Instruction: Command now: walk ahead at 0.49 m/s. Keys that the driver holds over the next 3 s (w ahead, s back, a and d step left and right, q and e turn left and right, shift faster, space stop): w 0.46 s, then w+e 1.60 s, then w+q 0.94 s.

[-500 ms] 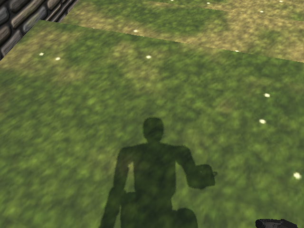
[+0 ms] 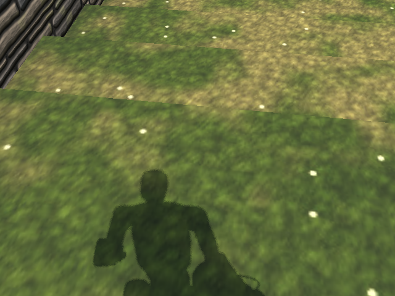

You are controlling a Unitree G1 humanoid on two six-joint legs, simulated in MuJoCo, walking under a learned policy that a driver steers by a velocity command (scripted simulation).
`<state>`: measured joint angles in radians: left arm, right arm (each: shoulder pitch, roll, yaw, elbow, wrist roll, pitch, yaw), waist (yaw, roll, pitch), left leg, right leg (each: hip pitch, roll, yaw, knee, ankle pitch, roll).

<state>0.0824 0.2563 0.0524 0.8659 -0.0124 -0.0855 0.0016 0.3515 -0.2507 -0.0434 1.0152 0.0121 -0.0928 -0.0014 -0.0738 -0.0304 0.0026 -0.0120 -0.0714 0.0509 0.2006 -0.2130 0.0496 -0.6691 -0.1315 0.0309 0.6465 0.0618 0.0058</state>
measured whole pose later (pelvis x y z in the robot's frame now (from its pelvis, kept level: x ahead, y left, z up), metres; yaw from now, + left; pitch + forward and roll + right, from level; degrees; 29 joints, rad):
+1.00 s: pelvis +0.55 -0.01 +0.00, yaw -14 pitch +1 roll +2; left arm 0.16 0.28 0.09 0.82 -0.02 -0.03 0.00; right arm 0.29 -0.25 -0.08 0.98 -0.01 -0.10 -0.01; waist -0.06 -0.04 0.01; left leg -0.05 -0.01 0.20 0.25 -0.21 0.02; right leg -0.70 -0.13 0.05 0.90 -0.07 -0.02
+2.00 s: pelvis +1.03 -0.26 +0.00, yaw -49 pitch +1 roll +3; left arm 0.24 0.31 0.09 0.67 -0.03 0.00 0.01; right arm 0.30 -0.25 -0.08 0.86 -0.01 -0.09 0.01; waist -0.05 -0.05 0.02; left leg -0.12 -0.03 0.14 0.31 -0.21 0.03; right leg -0.69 -0.10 0.08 1.00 -0.18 -0.01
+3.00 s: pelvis +1.43 -0.63 -0.20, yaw -28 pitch +3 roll +2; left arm 0.33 0.25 0.05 0.82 -0.05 -0.09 0.05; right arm 0.21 -0.28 -0.08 0.89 0.02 -0.01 0.03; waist 0.04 -0.02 0.02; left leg -0.41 -0.09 0.02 0.63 -0.25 0.08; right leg -0.62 -0.14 0.06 2.01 -0.75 0.10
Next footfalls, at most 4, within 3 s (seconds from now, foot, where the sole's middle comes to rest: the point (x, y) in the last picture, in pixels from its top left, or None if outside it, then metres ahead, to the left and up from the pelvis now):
0.14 right None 0.26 -0.15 -0.78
0.68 left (169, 280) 0.56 0.09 -0.78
1.20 right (251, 219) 0.77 -0.22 -0.78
1.70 left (232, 150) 1.12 -0.20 -0.78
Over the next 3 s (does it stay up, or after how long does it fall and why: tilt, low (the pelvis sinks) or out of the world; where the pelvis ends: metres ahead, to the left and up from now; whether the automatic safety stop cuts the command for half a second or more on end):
stays up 1.43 -0.63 -0.20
